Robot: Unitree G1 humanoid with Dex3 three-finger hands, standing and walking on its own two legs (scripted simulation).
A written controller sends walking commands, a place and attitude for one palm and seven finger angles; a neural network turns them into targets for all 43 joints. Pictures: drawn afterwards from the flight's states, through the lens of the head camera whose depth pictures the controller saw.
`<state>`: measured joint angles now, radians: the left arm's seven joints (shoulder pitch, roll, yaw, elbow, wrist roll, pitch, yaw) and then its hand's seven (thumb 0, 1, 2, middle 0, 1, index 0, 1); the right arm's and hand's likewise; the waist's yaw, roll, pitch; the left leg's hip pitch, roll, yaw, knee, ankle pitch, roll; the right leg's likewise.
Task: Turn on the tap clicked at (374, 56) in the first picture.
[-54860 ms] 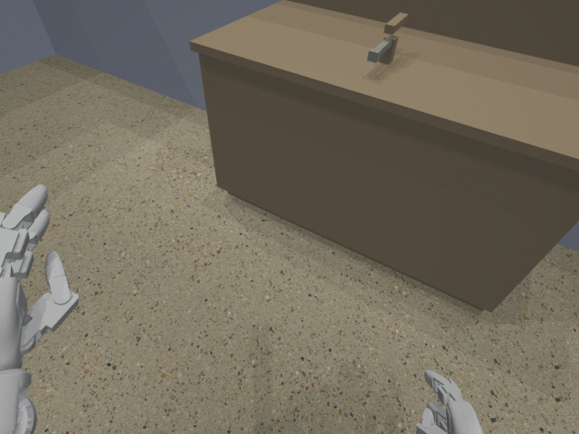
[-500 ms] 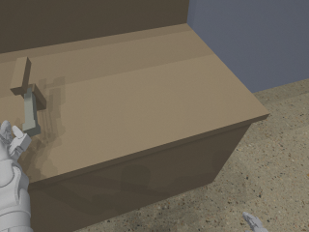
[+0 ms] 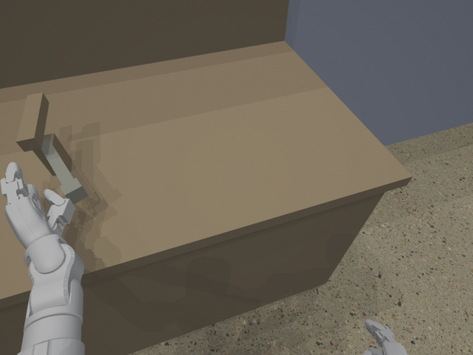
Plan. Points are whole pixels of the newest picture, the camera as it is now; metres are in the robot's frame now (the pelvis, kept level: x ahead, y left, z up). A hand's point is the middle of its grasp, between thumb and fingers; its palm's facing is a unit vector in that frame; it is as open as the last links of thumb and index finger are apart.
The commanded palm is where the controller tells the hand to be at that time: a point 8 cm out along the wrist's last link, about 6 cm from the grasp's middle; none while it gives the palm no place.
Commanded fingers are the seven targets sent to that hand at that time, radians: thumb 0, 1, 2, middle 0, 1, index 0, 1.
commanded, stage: push the lever round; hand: left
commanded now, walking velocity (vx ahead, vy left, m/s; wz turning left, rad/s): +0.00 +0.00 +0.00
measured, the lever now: (74, 191) +0.35 +0.30 +0.09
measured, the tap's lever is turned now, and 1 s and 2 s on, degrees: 22 51 86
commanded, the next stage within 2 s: lift the hand up off the lever in 1.98 s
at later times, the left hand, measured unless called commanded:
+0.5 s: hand (95, 190) +0.36 +0.27 +0.08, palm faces +0.77 -0.63 -0.07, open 7.7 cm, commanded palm +0.31 +0.28 +0.09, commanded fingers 0.00 0.90 0.90 -0.15 -0.15 -0.15 -0.15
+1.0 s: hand (114, 177) +0.39 +0.25 +0.08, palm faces +0.83 -0.55 -0.07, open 7.7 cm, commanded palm +0.34 +0.26 +0.09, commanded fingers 0.00 0.90 0.90 -0.15 -0.15 -0.15 -0.15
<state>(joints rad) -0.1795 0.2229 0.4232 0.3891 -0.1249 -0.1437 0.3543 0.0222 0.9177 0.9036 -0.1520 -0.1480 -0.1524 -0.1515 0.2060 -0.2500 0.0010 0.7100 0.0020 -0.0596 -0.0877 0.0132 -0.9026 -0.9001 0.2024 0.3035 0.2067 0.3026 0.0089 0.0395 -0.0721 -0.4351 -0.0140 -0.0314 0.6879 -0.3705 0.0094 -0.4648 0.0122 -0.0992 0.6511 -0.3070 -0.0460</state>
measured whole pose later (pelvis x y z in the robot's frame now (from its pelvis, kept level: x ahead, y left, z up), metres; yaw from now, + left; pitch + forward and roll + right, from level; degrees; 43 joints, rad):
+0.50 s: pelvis +0.00 +0.00 +0.00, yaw +0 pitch +7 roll -1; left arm -0.30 0.13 0.33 0.43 -0.03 -0.08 0.61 0.01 0.92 0.91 -0.15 -0.15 -0.15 -0.15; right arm 0.18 -0.23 -0.01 0.73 -0.02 -0.02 -0.07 0.01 -0.90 -0.90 0.20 0.30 0.21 0.30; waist 0.00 0.03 -0.08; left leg -0.44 -0.02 -0.03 0.68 -0.36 0.01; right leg -0.46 0.01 -0.10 0.64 -0.30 -0.04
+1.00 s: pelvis +0.00 -0.01 +0.00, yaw +0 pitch +8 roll -1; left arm -0.45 0.09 0.36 0.58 0.02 -0.08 0.76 0.01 0.93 0.92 -0.15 -0.15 -0.15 -0.15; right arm 0.19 -0.22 -0.03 0.76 -0.05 0.00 -0.02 0.01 -0.90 -0.90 0.20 0.30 0.21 0.30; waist -0.02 0.04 -0.10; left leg -0.46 -0.01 -0.04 0.68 -0.37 0.00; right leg -0.49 0.02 -0.11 0.65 -0.31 -0.05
